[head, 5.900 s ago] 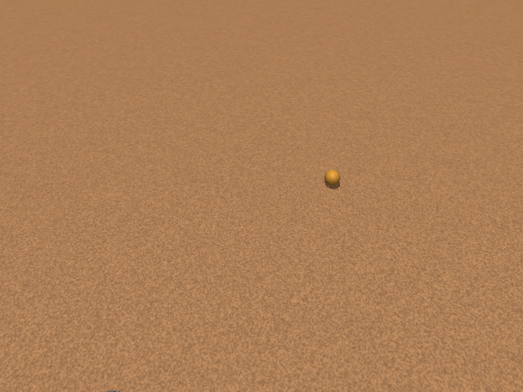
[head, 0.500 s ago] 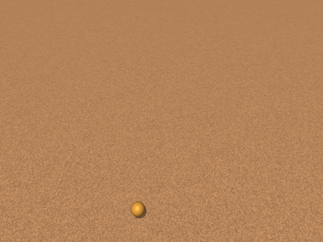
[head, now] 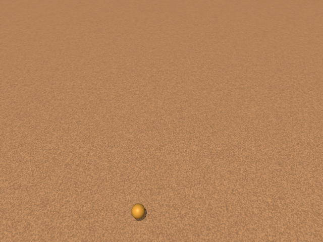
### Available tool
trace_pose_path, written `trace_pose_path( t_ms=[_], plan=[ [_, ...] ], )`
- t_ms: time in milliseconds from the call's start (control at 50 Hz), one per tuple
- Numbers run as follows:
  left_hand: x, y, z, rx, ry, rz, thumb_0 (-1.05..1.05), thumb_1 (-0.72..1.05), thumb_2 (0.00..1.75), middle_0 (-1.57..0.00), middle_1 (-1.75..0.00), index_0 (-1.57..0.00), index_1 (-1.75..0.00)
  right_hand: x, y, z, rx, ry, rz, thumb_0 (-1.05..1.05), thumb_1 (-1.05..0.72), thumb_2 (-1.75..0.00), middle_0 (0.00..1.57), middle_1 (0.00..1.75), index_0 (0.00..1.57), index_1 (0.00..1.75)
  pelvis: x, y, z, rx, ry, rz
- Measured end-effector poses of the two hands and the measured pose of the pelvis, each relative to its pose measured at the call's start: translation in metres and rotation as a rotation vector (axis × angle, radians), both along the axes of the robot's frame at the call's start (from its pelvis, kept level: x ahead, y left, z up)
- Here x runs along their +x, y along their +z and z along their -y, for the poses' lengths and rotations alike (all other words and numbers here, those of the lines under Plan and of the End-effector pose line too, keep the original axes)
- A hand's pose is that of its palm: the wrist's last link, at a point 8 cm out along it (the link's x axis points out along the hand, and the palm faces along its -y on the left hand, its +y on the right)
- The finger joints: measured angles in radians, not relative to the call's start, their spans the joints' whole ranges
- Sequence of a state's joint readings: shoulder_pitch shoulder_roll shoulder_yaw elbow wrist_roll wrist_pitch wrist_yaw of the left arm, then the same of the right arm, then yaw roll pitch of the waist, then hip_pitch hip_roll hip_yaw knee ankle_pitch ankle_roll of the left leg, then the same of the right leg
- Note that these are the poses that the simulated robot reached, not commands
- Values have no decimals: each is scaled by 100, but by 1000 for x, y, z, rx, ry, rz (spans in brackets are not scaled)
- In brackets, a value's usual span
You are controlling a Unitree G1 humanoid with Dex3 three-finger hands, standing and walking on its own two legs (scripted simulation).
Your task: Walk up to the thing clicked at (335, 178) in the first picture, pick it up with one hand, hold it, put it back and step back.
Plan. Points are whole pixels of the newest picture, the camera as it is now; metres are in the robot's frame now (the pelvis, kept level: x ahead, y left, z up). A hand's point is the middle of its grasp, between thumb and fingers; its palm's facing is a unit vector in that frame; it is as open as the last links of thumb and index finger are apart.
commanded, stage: stand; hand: left
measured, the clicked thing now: (138, 210) +0.39 +0.18 -0.74
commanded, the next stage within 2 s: none
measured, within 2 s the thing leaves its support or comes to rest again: neither
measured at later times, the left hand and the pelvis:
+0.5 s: hand out of the picture +0.06 +0.26 -0.16, palm faces -0.04 -0.94 -0.34, open 7.4 cm; pelvis -0.01 +0.00 +0.00, yaw +0 degrees
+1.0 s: hand out of the picture +0.06 +0.26 -0.16, palm faces -0.03 -0.94 -0.34, open 7.4 cm; pelvis -0.01 +0.00 +0.00, yaw +0 degrees
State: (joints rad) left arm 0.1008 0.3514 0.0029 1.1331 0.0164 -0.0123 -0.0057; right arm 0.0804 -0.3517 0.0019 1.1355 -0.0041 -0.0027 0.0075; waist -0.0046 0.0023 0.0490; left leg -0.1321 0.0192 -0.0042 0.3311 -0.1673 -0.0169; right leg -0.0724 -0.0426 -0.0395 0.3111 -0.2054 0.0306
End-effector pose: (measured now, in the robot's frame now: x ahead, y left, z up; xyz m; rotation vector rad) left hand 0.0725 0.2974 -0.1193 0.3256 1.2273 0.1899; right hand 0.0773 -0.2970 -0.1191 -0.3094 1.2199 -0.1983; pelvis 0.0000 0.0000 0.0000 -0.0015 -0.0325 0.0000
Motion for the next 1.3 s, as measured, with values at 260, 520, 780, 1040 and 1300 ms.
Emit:
trace_pose_path(
  t_ms=[260, 520, 780, 1040, 1300],
  plan=[
    [-9, -2, 0, -3, 5, -17, 1, 91, 90, -21, -30, -20, -30, -6, 0, 1, -5, -2, -8, 0, -91, -90, 20, 30, 21, 30, -2, 0, 0, 0, -2, 5],
    [-13, -1, -2, 0, 2, -14, 1, 91, 90, -21, -30, -20, -30, -14, 0, 0, -5, -4, -13, 0, -91, -90, 20, 30, 21, 30, -6, 0, -1, -1, -2, 8],
    [-17, -1, -3, 2, 4, -19, 1, 91, 90, -21, -30, -20, -30, -20, -2, -1, -1, -5, -25, 0, -91, -90, 20, 30, 21, 30, -7, 0, -1, 1, 0, 8],
    [-18, -1, -2, 0, 4, -20, 1, 91, 90, -21, -30, -20, -30, -18, -1, 0, -2, -1, -22, 0, -91, -90, 20, 30, 21, 30, -7, 0, 0, 0, 1, 6],
    [-15, -1, -1, -1, 3, -22, 1, 91, 90, -21, -30, -20, -30, -15, -1, 1, -4, 1, -29, 0, -91, -90, 20, 30, 21, 30, -3, 0, 0, 0, 3, 1]
  ],
)
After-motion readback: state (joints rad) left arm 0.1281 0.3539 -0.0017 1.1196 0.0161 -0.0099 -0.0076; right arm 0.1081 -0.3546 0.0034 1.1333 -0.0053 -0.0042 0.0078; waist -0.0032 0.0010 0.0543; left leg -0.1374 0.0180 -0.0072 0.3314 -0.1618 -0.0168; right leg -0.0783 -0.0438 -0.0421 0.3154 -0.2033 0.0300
